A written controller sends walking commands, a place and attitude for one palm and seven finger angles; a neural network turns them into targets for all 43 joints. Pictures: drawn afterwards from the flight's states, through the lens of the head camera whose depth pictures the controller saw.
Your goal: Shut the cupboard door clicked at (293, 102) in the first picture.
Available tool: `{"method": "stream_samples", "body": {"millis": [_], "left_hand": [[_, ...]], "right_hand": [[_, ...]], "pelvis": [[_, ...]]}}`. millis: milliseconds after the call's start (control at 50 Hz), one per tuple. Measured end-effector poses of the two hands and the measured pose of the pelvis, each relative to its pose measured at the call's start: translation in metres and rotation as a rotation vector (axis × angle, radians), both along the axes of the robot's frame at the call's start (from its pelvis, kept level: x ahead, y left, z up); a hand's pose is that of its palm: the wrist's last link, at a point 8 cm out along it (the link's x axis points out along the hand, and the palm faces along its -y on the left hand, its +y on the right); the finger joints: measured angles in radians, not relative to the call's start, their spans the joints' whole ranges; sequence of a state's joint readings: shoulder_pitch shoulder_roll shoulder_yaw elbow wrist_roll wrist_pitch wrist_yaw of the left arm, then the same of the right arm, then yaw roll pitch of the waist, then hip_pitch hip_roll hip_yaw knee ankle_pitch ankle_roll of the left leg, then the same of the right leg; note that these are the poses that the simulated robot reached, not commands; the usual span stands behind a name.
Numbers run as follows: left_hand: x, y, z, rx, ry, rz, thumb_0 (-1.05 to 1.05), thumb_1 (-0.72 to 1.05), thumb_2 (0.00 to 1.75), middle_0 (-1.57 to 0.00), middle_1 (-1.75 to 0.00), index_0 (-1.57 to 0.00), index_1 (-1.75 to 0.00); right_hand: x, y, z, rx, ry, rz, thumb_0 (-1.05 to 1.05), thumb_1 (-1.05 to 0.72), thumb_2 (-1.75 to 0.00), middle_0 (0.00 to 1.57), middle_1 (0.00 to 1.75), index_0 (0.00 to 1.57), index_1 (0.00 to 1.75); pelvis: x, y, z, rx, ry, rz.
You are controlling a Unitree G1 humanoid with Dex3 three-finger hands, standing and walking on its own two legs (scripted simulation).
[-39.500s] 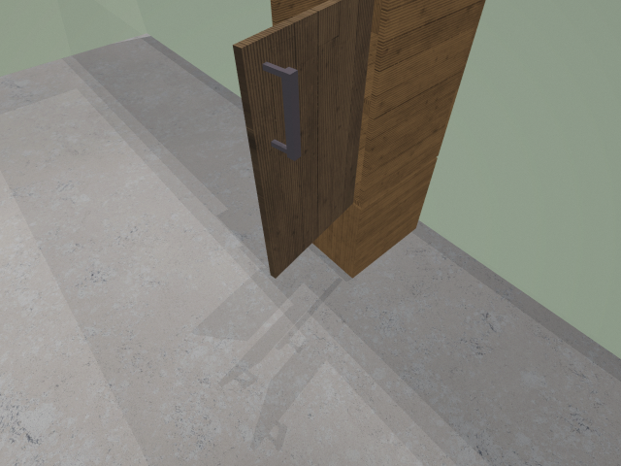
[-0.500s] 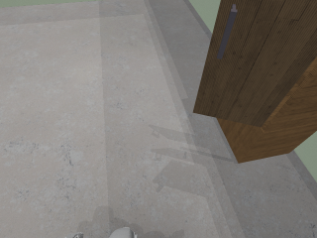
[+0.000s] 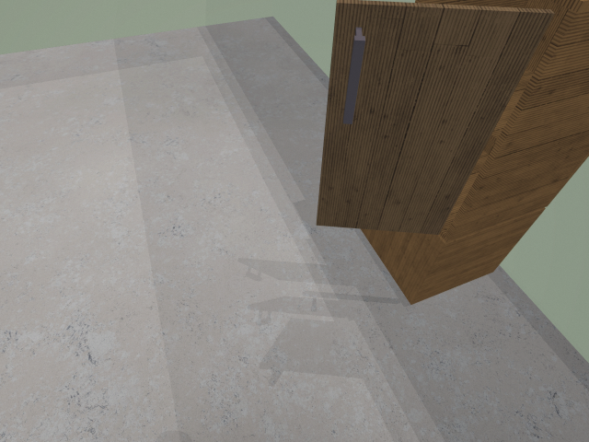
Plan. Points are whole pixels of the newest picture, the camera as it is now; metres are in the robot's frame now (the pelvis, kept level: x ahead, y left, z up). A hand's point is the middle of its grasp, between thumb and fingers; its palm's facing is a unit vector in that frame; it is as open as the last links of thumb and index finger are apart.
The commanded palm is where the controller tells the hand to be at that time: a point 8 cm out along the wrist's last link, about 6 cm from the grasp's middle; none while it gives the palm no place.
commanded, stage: take the last steps up to it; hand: left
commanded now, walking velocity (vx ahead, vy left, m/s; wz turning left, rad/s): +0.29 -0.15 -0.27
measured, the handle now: (353, 78) +0.70 -0.08 +0.14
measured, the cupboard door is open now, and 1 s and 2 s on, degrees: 63 63 63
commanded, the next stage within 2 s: come to a stop and stand still in 0.58 s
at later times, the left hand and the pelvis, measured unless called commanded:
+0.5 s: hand (201, 387) +0.23 +0.17 -0.16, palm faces -0.16 -0.98 -0.13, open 7.4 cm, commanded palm none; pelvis +0.12 +0.00 +0.02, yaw -8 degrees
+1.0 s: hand (266, 326) +0.34 +0.07 -0.16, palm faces -0.12 -0.96 -0.24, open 7.3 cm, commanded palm none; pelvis +0.23 -0.10 +0.01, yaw -9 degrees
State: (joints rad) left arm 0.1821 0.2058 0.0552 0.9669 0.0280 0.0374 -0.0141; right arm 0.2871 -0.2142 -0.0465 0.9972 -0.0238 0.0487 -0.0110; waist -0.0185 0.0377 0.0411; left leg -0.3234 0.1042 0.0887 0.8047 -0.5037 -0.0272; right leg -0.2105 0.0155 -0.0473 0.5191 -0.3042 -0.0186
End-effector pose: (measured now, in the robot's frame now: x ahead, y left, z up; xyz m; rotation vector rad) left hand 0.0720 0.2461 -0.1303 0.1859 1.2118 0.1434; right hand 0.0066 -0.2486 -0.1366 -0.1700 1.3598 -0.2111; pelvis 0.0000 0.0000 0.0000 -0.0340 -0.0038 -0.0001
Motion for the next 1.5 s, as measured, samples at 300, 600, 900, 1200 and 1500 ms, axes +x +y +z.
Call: {"method": "stream_samples", "body": {"millis": [300, 600, 900, 1200, 1500], "left_hand": [[0.026, 0.006, -0.032, -0.086, 0.199, -0.060, 0.01, 0.91, 0.89, -0.20, -0.30, -0.20, -0.30], [0.228, -0.065, -0.004, -0.080, 0.009, -0.243, 0.01, 0.91, 0.89, -0.19, -0.30, -0.19, -0.30], [0.279, -0.146, 0.001, -0.007, -0.003, -0.192, 0.00, 0.93, 0.89, -0.20, -0.30, -0.20, -0.30], [0.227, -0.069, -0.015, 0.016, 0.077, -0.068, 0.01, 0.91, 0.89, -0.20, -0.30, -0.20, -0.30], [0.176, -0.070, -0.008, -0.006, 0.209, -0.083, 0.01, 0.91, 0.89, -0.20, -0.30, -0.19, -0.30]], "right_hand": [[0.062, 0.006, 0.029, -0.113, -0.110, -0.038, 0.01, -0.91, -0.90, 0.20, 0.29, 0.20, 0.30], [0.013, 0.023, 0.034, 0.024, 0.207, -0.267, 0.01, -0.91, -0.90, 0.20, 0.30, 0.20, 0.30], [0.174, -0.084, -0.003, 0.044, 0.054, -0.213, 0.01, -0.91, -0.90, 0.19, 0.29, 0.20, 0.30], [0.307, -0.079, 0.026, -0.056, -0.264, -0.018, 0.00, -0.91, -0.90, 0.19, 0.29, 0.20, 0.30], [0.208, -0.053, 0.016, -0.014, -0.060, -0.114, 0.00, -0.92, -0.90, 0.20, 0.30, 0.20, 0.30]], "pelvis": [[0.070, 0.016, 0.000, -0.010, 0.012, -0.087], [0.154, -0.031, 0.014, -0.006, 0.014, -0.159], [0.226, -0.102, 0.006, 0.031, 0.012, -0.160], [0.226, -0.065, -0.001, 0.013, 0.000, -0.139], [0.213, -0.065, 0.011, 0.020, 0.000, -0.151]]}}
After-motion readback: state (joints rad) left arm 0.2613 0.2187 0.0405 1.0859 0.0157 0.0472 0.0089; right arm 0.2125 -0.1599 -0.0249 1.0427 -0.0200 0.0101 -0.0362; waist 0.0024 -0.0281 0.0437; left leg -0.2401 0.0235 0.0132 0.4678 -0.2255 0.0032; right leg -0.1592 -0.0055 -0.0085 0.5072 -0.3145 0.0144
